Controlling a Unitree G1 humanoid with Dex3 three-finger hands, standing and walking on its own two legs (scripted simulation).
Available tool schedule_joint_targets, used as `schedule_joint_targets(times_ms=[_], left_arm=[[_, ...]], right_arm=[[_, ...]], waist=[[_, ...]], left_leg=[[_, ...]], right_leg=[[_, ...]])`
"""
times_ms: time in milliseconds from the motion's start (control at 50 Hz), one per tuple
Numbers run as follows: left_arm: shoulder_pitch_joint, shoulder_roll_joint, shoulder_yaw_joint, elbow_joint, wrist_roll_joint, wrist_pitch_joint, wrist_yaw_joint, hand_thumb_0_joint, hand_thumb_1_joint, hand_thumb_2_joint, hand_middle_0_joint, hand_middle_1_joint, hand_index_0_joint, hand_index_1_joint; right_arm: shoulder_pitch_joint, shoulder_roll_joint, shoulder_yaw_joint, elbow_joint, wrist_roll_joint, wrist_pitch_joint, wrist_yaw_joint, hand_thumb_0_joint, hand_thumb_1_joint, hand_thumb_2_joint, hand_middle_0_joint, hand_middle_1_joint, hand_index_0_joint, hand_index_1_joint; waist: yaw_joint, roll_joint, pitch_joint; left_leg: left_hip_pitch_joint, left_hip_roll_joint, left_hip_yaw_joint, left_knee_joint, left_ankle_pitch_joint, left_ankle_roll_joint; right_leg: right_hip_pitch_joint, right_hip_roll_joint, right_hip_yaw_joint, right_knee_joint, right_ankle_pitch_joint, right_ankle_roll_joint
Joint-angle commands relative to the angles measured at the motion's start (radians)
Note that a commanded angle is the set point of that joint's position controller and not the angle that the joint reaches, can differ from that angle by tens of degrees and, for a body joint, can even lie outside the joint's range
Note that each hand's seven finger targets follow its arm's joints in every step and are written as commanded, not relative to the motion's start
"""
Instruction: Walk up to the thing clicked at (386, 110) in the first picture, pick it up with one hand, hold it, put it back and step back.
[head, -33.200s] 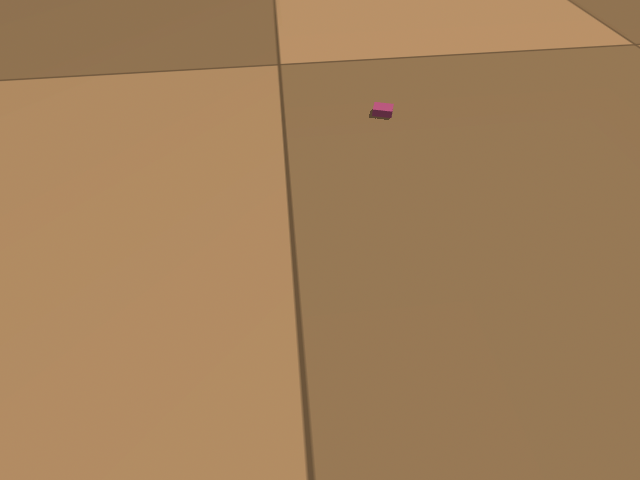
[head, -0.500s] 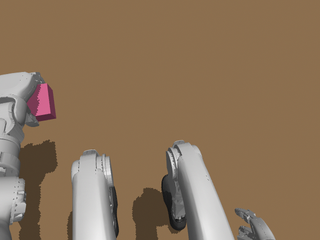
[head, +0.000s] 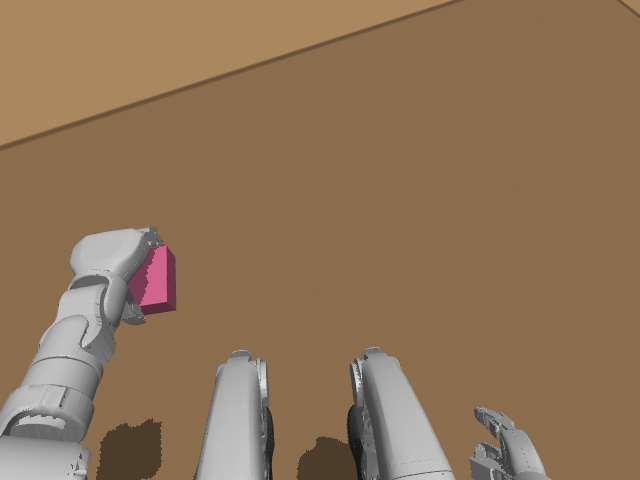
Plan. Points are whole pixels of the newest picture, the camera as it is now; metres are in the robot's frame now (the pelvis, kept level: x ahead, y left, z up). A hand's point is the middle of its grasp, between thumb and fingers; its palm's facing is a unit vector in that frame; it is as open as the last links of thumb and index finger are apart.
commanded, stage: lift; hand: left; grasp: from above
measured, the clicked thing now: (131, 284) +0.39 +0.27 -0.12
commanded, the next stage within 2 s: hold in 0.70 s
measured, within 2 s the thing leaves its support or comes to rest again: neither
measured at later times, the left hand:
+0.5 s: hand (96, 255) +0.36 +0.24 +0.05, palm faces -0.45 -0.10 -0.89, open 11.4 cm
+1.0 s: hand (74, 211) +0.38 +0.23 +0.12, palm faces -0.45 -0.09 -0.89, open 11.4 cm
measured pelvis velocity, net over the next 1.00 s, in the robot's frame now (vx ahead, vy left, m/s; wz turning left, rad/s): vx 0.08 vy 0.00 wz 0.03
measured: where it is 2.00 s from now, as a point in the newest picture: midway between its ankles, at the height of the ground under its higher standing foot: (314, 470)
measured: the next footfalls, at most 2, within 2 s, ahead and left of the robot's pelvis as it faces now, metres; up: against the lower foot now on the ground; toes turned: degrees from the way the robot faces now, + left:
none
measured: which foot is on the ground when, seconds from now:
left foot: down 0.00-1.00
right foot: down 0.00-1.00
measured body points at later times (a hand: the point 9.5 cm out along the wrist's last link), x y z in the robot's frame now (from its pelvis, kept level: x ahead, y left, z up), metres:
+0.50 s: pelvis +0.04 +0.00 +0.14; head +0.11 +0.01 +0.59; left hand +0.38 +0.24 +0.10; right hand +0.14 -0.26 +0.02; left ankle +0.09 +0.11 -0.53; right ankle +0.08 -0.14 -0.53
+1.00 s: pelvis +0.08 +0.00 +0.19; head +0.12 -0.01 +0.64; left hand +0.40 +0.24 +0.17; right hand +0.18 -0.26 +0.06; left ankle +0.09 +0.11 -0.53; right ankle +0.08 -0.14 -0.53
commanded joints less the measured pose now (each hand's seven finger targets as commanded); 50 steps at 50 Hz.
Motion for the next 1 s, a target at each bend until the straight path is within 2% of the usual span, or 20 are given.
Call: schedule_joint_targets(times_ms=[0,100,120,180,220,340,380,500,520,600,620,640,740,760,820,860,880,900,920,980], left_arm=[[-0.265,0.215,0.066,-0.172,0.009,0.011,0.063,0.0,0.626,0.762,-0.936,-0.729,-0.959,-0.704],[-0.255,0.168,0.037,-0.136,0.011,0.002,0.082,0.0,0.615,0.761,-0.925,-0.735,-0.95,-0.709],[-0.234,0.13,0.009,-0.108,0.009,0.004,0.086,0.0,0.614,0.748,-0.923,-0.74,-0.951,-0.711],[-0.252,0.126,0.004,-0.106,0.019,0.002,0.107,0.0,0.584,0.726,-0.876,-0.77,-0.915,-0.729],[-0.231,0.115,0.003,-0.081,0.019,0.003,0.12,0.0,0.578,0.745,-0.884,-0.757,-0.915,-0.725],[-0.255,0.079,-0.023,-0.022,0.031,0.019,0.161,0.0,0.66,0.807,-0.947,-0.786,-0.975,-0.757],[-0.242,0.088,-0.012,-0.006,0.03,0.026,0.172,0.0,0.682,0.808,-0.963,-0.785,-0.993,-0.754],[-0.235,0.056,-0.032,0.001,0.025,0.033,0.167,0.0,0.662,0.811,-0.969,-0.753,-0.99,-0.731],[-0.225,0.061,-0.022,0.005,0.022,0.035,0.165,0.0,0.66,0.81,-0.957,-0.774,-0.982,-0.748],[-0.202,0.036,-0.036,0.008,0.014,0.042,0.162,0.0,0.629,0.789,-0.937,-0.759,-0.961,-0.734],[-0.237,0.058,-0.028,-0.02,0.014,0.039,0.161,0.0,0.629,0.791,-0.94,-0.755,-0.964,-0.73],[-0.213,0.047,-0.032,0.011,0.017,0.043,0.16,0.0,0.617,0.795,-0.929,-0.759,-0.953,-0.733],[-0.238,0.045,-0.039,-0.054,0.014,0.039,0.152,0.0,0.63,0.798,-0.923,-0.785,-0.954,-0.752],[-0.207,0.024,-0.049,-0.024,0.012,0.043,0.148,0.0,0.633,0.808,-0.933,-0.778,-0.962,-0.748],[-0.231,0.05,-0.038,-0.054,0.013,0.039,0.143,0.0,0.621,0.772,-0.893,-0.815,-0.938,-0.768],[-0.233,0.048,-0.044,-0.072,0.02,0.037,0.136,0.0,0.613,0.774,-0.895,-0.798,-0.936,-0.755],[-0.198,0.038,-0.049,-0.03,0.026,0.041,0.131,0.0,0.603,0.778,-0.897,-0.784,-0.934,-0.746],[-0.225,0.047,-0.046,-0.07,0.021,0.035,0.128,0.0,0.621,0.763,-0.893,-0.807,-0.939,-0.759],[-0.192,0.034,-0.053,-0.026,0.029,0.038,0.123,0.0,0.612,0.774,-0.898,-0.795,-0.938,-0.753],[-0.205,0.048,-0.046,-0.071,0.017,0.035,0.114,0.0,0.606,0.793,-0.889,-0.819,-0.931,-0.775]], right_arm=[[0.081,-0.166,-0.06,-0.065,0.01,-0.039,-0.03,0.0,-0.883,-0.894,0.201,0.3,0.2,0.3],[0.073,-0.161,-0.062,-0.05,0.013,-0.073,-0.046,0.0,-0.882,-0.894,0.201,0.3,0.2,0.3],[0.074,-0.153,-0.06,-0.048,0.015,-0.078,-0.048,0.0,-0.884,-0.895,0.2,0.3,0.2,0.3],[0.095,-0.15,-0.065,-0.032,0.016,-0.093,-0.054,0.0,-0.884,-0.895,0.2,0.3,0.2,0.3],[0.101,-0.152,-0.068,-0.027,0.014,-0.101,-0.055,0.0,-0.884,-0.895,0.2,0.3,0.2,0.3],[0.126,-0.146,-0.072,-0.004,0.011,-0.106,-0.055,0.0,-0.881,-0.894,0.201,0.3,0.2,0.3],[0.126,-0.146,-0.074,-0.003,0.011,-0.106,-0.054,0.0,-0.882,-0.893,0.201,0.3,0.2,0.3],[0.122,-0.145,-0.078,-0.009,0.011,-0.101,-0.047,0.0,-0.883,-0.893,0.201,0.3,0.2,0.3],[0.121,-0.146,-0.083,-0.014,0.01,-0.1,-0.046,0.0,-0.882,-0.893,0.201,0.3,0.2,0.3],[0.124,-0.147,-0.085,-0.016,0.013,-0.095,-0.044,0.0,-0.882,-0.892,0.201,0.3,0.2,0.3],[0.126,-0.147,-0.086,-0.013,0.013,-0.094,-0.045,0.0,-0.884,-0.892,0.201,0.3,0.2,0.3],[0.126,-0.15,-0.087,-0.014,0.014,-0.092,-0.043,0.0,-0.883,-0.892,0.201,0.3,0.2,0.3],[0.117,-0.146,-0.09,-0.009,0.016,-0.09,-0.043,0.0,-0.879,-0.89,0.201,0.3,0.2,0.3],[0.116,-0.147,-0.091,-0.01,0.017,-0.089,-0.042,0.0,-0.878,-0.89,0.201,0.3,0.2,0.3],[0.111,-0.153,-0.094,-0.012,0.019,-0.086,-0.041,0.0,-0.879,-0.889,0.201,0.3,0.2,0.3],[0.098,-0.15,-0.093,-0.015,0.022,-0.085,-0.041,0.0,-0.88,-0.889,0.201,0.3,0.2,0.299],[0.096,-0.152,-0.094,-0.012,0.022,-0.085,-0.04,0.0,-0.879,-0.889,0.201,0.3,0.2,0.3],[0.093,-0.154,-0.094,-0.016,0.023,-0.084,-0.04,0.0,-0.88,-0.889,0.201,0.3,0.2,0.3],[0.094,-0.151,-0.093,-0.013,0.023,-0.083,-0.039,0.0,-0.88,-0.89,0.201,0.3,0.2,0.3],[0.092,-0.156,-0.095,-0.022,0.025,-0.079,-0.036,0.0,-0.88,-0.89,0.201,0.3,0.2,0.3]], waist=[[-0.015,0.075,-0.437],[-0.003,0.083,-0.355],[-0.012,0.067,-0.327],[-0.01,0.064,-0.344],[0.002,0.055,-0.325],[0.001,0.049,-0.299],[0.013,0.033,-0.286],[0.02,0.023,-0.25],[0.028,0.023,-0.259],[0.021,-0.012,-0.239],[0.025,-0.003,-0.247],[0.017,-0.019,-0.241],[0.029,0.017,-0.233],[0.029,-0.005,-0.221],[0.034,-0.011,-0.223],[0.041,0.013,-0.219],[0.034,0.0,-0.2],[0.043,-0.003,-0.212],[0.042,-0.02,-0.187],[0.046,-0.023,-0.217]], left_leg=[[0.542,-0.014,0.001,-0.394,-0.028,0.01],[0.646,-0.013,-0.024,-0.534,-0.063,0.003],[0.664,-0.015,-0.009,-0.547,-0.041,0.001],[0.734,-0.023,0.016,-0.584,0.051,-0.001],[0.781,-0.02,0.008,-0.633,0.069,-0.003],[0.908,-0.021,0.037,-0.722,0.21,-0.006],[0.931,-0.024,0.039,-0.754,0.23,-0.005],[1.021,-0.027,0.046,-0.84,0.282,-0.007],[1.045,-0.028,0.047,-0.853,0.3,-0.008],[1.095,-0.031,0.055,-0.893,0.353,-0.006],[1.107,-0.031,0.055,-0.902,0.371,-0.005],[1.123,-0.032,0.057,-0.911,0.378,-0.004],[1.183,-0.035,0.063,-0.962,0.402,-0.01],[1.193,-0.036,0.064,-0.973,0.411,-0.01],[1.215,-0.038,0.066,-0.99,0.437,-0.009],[1.24,-0.039,0.072,-1.011,0.439,-0.012],[1.245,-0.037,0.071,-1.016,0.45,-0.013],[1.255,-0.035,0.065,-1.025,0.462,-0.014],[1.245,-0.038,0.068,-1.026,0.472,-0.012],[1.273,-0.043,0.078,-1.031,0.518,-0.008]], right_leg=[[0.321,0.025,-0.003,-0.357,0.039,-0.051],[0.411,0.026,0.012,-0.456,0.03,-0.049],[0.427,0.025,0.016,-0.49,0.037,-0.052],[0.522,0.024,0.03,-0.562,0.096,-0.053],[0.567,0.023,0.027,-0.597,0.121,-0.049],[0.694,0.023,0.032,-0.701,0.242,-0.05],[0.742,0.021,0.035,-0.736,0.256,-0.047],[0.829,0.018,0.041,-0.816,0.304,-0.045],[0.855,0.016,0.042,-0.831,0.32,-0.044],[0.91,0.014,0.045,-0.878,0.374,-0.041],[0.934,0.014,0.05,-0.89,0.394,-0.039],[0.935,0.013,0.047,-0.899,0.4,-0.039],[0.983,0.013,0.052,-0.948,0.416,-0.04],[0.996,0.014,0.051,-0.957,0.425,-0.04],[1.026,0.013,0.051,-0.976,0.447,-0.037],[1.035,0.012,0.051,-0.987,0.444,-0.04],[1.033,0.014,0.05,-0.991,0.45,-0.041],[1.05,0.015,0.049,-0.994,0.455,-0.04],[1.056,0.014,0.051,-0.998,0.469,-0.039],[1.107,0.011,0.057,-1.012,0.521,-0.034]])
